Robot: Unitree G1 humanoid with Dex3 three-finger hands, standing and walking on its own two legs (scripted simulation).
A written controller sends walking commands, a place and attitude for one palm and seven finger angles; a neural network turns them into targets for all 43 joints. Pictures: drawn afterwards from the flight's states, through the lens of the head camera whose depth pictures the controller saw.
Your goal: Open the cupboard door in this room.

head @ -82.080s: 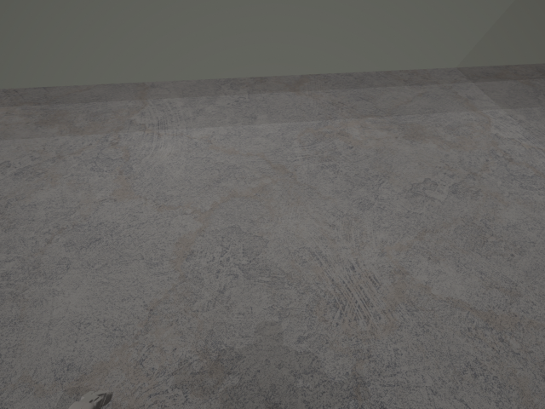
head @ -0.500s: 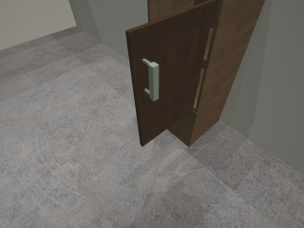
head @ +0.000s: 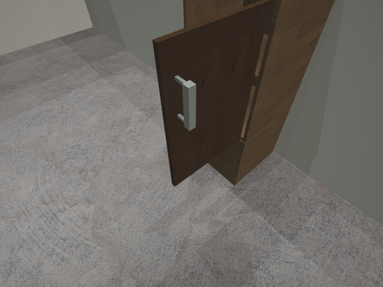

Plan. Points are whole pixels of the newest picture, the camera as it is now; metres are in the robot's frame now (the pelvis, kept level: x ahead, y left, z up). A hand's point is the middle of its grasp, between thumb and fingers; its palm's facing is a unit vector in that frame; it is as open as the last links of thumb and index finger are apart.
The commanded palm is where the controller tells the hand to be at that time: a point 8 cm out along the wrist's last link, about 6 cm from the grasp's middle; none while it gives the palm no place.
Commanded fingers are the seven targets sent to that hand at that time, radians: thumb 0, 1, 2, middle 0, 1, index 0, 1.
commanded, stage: look to check the result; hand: left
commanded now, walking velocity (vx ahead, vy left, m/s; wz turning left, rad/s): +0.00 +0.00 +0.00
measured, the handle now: (184, 103) +0.54 +0.05 +0.08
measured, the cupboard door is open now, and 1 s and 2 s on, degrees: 89 89 89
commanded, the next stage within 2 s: stand and wait in 0.44 s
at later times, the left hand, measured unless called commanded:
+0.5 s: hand out of the picture +0.00 +0.15 -0.18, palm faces +0.04 -0.98 -0.17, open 7.4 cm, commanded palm none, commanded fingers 0.00 0.90 0.90 -0.20 -0.30 -0.20 -0.30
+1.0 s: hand out of the picture +0.00 +0.15 -0.17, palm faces +0.05 -0.98 -0.18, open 7.4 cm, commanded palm none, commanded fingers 0.00 0.90 0.90 -0.20 -0.30 -0.20 -0.30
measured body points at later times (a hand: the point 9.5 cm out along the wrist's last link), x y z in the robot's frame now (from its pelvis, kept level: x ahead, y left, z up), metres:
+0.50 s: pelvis +0.01 -0.01 +0.00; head +0.03 -0.01 +0.45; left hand +0.00 +0.20 -0.16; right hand +0.01 -0.22 -0.17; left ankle +0.03 +0.11 -0.74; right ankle -0.03 -0.10 -0.74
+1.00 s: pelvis +0.02 -0.01 +0.00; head +0.03 -0.02 +0.45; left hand +0.00 +0.20 -0.16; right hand +0.01 -0.23 -0.16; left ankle +0.03 +0.11 -0.74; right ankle -0.03 -0.10 -0.74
